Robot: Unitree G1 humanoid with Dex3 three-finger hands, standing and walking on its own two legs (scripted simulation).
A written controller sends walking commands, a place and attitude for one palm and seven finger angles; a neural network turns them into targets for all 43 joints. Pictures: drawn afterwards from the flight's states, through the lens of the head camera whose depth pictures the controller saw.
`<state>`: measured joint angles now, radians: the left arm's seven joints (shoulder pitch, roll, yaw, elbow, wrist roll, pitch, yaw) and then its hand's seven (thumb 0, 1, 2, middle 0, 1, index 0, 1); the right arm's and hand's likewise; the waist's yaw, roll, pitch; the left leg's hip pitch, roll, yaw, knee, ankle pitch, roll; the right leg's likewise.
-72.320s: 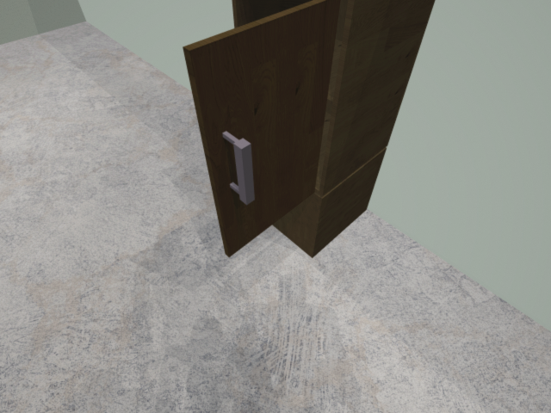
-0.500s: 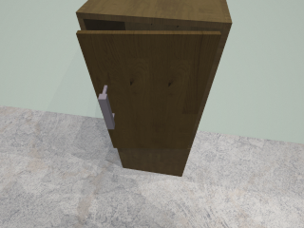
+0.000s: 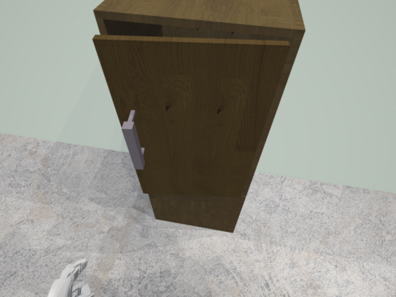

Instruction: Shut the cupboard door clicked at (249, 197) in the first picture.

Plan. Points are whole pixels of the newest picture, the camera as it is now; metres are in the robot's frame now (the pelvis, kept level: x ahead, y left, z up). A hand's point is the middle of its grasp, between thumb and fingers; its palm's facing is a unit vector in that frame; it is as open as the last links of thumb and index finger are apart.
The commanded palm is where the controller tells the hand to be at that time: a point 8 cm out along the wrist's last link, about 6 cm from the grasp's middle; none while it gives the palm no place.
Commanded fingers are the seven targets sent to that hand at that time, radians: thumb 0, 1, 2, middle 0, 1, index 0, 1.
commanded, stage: raise the hand and make a fist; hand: left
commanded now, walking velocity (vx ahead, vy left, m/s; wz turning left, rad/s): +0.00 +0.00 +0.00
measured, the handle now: (136, 141) +0.47 +0.20 +0.00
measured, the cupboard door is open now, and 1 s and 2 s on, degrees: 8 8 8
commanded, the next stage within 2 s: bring the fist close to the handle in 1.84 s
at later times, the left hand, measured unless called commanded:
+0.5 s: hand (94, 289) +0.14 +0.21 -0.04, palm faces +0.03 -1.00 -0.03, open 5.4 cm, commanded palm +0.12 +0.26 -0.04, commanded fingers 0.00 0.90 0.90 -0.73 -0.88 -0.73 -0.88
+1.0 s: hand (86, 271) +0.17 +0.22 -0.02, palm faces +0.05 -1.00 -0.04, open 3.4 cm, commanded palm +0.14 +0.27 -0.01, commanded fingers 0.00 0.90 0.90 -1.19 -1.38 -1.19 -1.38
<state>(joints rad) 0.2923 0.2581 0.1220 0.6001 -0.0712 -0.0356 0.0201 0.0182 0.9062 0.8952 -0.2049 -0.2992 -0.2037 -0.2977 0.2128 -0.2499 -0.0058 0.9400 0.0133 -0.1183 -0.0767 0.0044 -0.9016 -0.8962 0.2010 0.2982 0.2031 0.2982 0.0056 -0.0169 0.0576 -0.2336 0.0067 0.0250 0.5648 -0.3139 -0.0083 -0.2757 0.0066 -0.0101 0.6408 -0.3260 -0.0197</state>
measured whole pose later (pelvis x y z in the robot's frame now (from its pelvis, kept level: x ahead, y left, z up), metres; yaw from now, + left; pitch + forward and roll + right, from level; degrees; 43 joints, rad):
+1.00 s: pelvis -0.04 +0.03 -0.08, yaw +2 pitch +14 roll -3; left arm 0.44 0.24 0.14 -0.09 -0.26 -0.36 -0.22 0.02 0.90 0.90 -1.01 -1.19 -1.01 -1.18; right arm 0.25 -0.24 0.02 0.49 0.01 -0.22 -0.06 0.01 -0.90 -0.90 0.20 0.30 0.20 0.30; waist 0.01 0.02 -0.14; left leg -0.89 0.00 -0.03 1.16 -0.51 0.03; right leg -0.84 -0.01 -0.07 1.10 -0.50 0.00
